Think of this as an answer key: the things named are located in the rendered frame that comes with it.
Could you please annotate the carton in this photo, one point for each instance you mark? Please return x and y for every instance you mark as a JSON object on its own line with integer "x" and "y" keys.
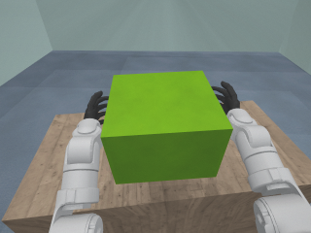
{"x": 165, "y": 126}

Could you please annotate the right robot upper arm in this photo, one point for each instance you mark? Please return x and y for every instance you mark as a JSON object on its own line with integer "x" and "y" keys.
{"x": 284, "y": 213}

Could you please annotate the left robot forearm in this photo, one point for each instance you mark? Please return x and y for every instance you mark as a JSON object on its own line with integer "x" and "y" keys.
{"x": 80, "y": 170}

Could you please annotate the left robot upper arm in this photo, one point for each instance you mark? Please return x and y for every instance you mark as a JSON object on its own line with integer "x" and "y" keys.
{"x": 79, "y": 223}

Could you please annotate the right robot forearm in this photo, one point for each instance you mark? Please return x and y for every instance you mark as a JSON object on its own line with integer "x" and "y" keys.
{"x": 267, "y": 174}

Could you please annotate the left robot hand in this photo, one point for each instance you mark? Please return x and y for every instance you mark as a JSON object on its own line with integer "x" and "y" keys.
{"x": 93, "y": 108}

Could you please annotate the right robot hand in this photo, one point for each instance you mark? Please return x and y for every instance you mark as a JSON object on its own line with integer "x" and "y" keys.
{"x": 228, "y": 97}

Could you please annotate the pedestal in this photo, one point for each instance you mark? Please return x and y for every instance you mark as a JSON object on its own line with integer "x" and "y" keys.
{"x": 221, "y": 204}

